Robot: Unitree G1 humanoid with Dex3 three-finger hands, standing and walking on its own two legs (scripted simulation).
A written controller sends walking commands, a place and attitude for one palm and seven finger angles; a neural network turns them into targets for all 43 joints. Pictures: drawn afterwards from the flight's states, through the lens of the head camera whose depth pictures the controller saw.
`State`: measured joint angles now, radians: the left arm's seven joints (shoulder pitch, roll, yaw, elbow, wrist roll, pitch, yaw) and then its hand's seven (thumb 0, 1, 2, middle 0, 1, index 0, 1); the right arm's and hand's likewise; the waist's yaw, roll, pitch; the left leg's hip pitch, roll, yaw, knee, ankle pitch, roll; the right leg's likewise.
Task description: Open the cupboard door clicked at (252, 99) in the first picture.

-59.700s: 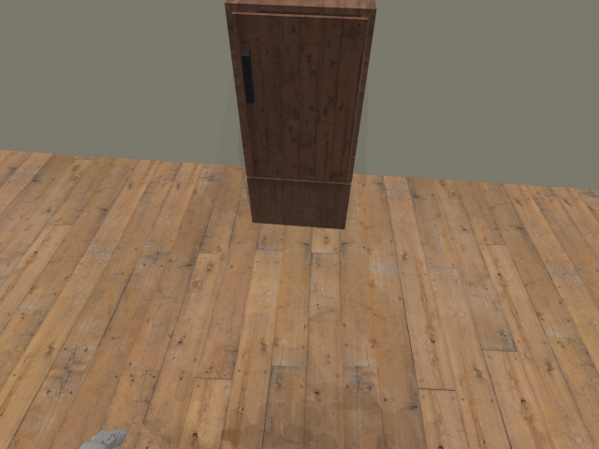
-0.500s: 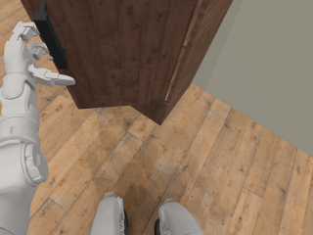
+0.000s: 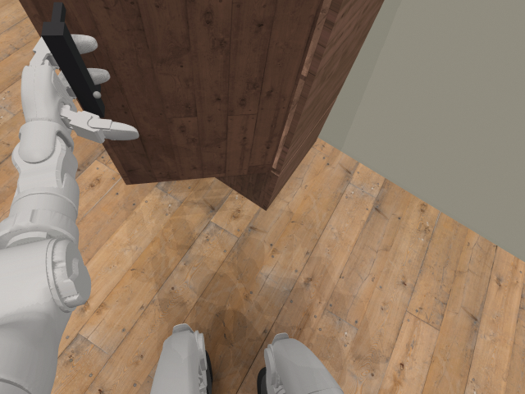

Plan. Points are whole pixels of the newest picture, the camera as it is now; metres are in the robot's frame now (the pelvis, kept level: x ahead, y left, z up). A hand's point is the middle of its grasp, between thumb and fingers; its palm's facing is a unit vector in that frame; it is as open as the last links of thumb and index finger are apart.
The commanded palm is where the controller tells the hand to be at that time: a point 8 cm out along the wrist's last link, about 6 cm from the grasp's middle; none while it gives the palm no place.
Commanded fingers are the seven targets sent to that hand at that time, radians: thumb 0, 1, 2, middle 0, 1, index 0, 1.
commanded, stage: slide the fingers in behind the handle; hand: left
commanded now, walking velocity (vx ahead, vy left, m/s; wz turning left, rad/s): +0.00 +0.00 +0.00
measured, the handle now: (79, 65) +0.58 +0.22 +0.07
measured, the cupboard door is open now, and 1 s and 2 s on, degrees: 43 43 74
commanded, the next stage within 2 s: close the thumb around the handle in 0.38 s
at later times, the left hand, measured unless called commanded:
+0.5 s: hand (96, 99) +0.52 +0.19 +0.07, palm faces +0.09 -1.00 +0.00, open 14.0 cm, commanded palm +0.50 +0.22 +0.07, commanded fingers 0.00 -0.39 0.35 -0.31 -1.21 -0.31 -1.21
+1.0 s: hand (96, 95) +0.53 +0.19 +0.07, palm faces +0.09 -1.00 -0.01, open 7.1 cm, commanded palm +0.51 +0.22 +0.07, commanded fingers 0.00 0.90 0.90 -0.40 -1.35 -0.40 -1.35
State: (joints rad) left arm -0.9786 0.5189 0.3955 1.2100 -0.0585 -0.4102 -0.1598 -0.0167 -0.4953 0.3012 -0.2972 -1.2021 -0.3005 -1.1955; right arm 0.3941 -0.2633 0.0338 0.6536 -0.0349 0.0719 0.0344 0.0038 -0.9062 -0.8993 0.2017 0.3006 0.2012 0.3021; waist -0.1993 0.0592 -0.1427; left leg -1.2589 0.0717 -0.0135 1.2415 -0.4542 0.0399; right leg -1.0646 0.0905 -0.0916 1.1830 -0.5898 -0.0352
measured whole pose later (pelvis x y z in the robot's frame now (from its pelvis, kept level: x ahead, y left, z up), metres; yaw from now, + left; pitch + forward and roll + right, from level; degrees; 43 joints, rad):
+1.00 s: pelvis +0.00 +0.00 +0.00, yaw +0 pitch +27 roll -6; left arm -0.97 0.51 0.39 1.21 -0.06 -0.42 -0.14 0.00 0.48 0.72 -0.37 -1.31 -0.37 -1.30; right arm 0.40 -0.26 0.03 0.66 -0.04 0.08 0.04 0.00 -0.91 -0.90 0.20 0.30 0.20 0.30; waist -0.19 0.07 -0.14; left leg -1.25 0.07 -0.01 1.23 -0.45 0.04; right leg -1.06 0.09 -0.08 1.18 -0.59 -0.03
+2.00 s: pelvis +0.02 -0.01 +0.03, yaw +1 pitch +18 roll -1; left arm -0.11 -0.03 0.02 0.39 -0.04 -0.41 0.31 0.01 0.65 0.69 -0.34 -1.31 -0.36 -1.30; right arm 0.23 -0.21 0.00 0.51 -0.05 0.10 0.09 0.01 -0.91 -0.90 0.20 0.30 0.20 0.30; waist -0.04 0.03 -0.20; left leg -0.96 0.04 0.05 1.09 -0.45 0.03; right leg -0.81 0.06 -0.02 1.09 -0.60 -0.04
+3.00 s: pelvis +0.01 -0.04 +0.02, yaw +5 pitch +16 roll +0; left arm -0.01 -0.12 -0.17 0.34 0.08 -0.39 0.55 -0.01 -0.36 0.36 -0.29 -1.15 -0.30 -1.14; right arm 0.20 -0.20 -0.01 0.60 -0.08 0.01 0.04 0.01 -0.91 -0.90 0.20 0.30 0.20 0.30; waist -0.01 0.04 -0.19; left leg -0.96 0.01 -0.01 1.10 -0.42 -0.01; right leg -0.80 0.04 -0.09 1.14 -0.62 -0.08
